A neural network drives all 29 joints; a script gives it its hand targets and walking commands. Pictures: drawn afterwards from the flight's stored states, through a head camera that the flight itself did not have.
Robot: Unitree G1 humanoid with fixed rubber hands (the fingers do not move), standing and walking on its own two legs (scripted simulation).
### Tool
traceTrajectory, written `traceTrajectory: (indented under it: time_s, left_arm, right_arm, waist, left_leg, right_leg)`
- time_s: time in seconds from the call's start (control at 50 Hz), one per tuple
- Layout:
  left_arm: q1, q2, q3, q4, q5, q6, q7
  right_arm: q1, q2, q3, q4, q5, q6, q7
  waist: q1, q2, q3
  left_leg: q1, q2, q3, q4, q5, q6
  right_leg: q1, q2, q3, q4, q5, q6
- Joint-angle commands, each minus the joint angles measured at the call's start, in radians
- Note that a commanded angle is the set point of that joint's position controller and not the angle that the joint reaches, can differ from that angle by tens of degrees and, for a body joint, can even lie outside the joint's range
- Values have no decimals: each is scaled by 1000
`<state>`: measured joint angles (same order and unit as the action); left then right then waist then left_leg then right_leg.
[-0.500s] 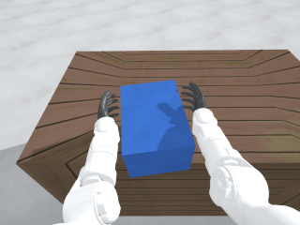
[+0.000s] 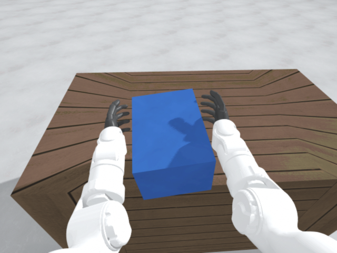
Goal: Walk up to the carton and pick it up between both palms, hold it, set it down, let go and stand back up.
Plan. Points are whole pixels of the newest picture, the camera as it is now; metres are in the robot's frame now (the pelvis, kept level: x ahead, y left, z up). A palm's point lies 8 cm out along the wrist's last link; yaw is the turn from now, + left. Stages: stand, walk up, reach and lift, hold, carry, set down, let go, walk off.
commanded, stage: reach and lift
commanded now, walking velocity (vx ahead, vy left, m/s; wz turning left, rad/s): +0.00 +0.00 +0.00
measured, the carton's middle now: (169, 141) +0.41 +0.01 +0.06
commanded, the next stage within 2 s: hold in 0.96 s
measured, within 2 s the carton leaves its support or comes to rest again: neither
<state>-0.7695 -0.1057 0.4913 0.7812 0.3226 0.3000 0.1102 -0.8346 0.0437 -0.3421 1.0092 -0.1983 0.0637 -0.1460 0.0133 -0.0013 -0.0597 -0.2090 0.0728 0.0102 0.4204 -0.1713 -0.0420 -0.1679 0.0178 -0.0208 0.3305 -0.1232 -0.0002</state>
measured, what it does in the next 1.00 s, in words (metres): stands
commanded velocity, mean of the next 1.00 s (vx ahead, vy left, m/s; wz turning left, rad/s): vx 0.00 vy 0.00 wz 0.00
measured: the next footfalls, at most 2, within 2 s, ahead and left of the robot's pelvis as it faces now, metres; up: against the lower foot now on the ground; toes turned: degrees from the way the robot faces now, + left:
none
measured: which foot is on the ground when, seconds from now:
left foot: down 0.00-1.00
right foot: down 0.00-1.00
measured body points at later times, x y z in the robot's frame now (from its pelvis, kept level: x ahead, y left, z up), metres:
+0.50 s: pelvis +0.00 +0.01 +0.00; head -0.04 +0.02 +0.45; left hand +0.40 +0.16 +0.14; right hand +0.41 -0.11 +0.16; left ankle +0.04 +0.14 -0.74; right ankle +0.04 -0.12 -0.74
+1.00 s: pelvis +0.00 +0.01 +0.00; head -0.05 +0.02 +0.45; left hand +0.40 +0.16 +0.16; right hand +0.41 -0.12 +0.17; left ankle +0.04 +0.14 -0.74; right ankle +0.04 -0.12 -0.74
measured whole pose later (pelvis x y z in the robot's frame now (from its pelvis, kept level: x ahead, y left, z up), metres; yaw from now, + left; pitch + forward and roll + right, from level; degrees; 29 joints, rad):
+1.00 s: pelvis +0.00 +0.01 +0.00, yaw +1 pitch -5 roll -2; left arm -0.79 -0.08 0.44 0.66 0.32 0.46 0.08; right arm -0.81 0.05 -0.24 0.88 -0.08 0.14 -0.20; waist -0.04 0.00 -0.05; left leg -0.16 0.06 0.00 0.42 -0.18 -0.03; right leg -0.11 0.00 -0.03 0.31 -0.13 0.01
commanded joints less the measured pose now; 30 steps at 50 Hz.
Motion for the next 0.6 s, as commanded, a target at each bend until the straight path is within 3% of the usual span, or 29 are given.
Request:
traceTrajectory:
  time_s: [0.0,0.36,0.58]
  left_arm:
    - [-685,-457,-367,-208,-69,-29,-221]
    - [-682,-486,-439,-283,-95,25,-243]
    - [-705,-486,-445,-295,-94,60,-249]
  right_arm:
    - [-632,605,303,-276,120,-38,132]
    - [-626,610,396,-362,190,-6,100]
    - [-664,598,393,-375,206,10,96]
  waist:
    - [-61,-54,-368]
    - [-92,-39,-389]
    - [-103,-37,-361]
  left_leg:
    - [146,-131,73,-154,23,44]
    - [188,-138,50,-131,117,29]
    - [195,-134,44,-137,98,32]
  right_leg:
    - [332,4,-38,-69,101,46]
    - [376,19,-50,-61,180,49]
    - [351,20,-58,-70,138,48]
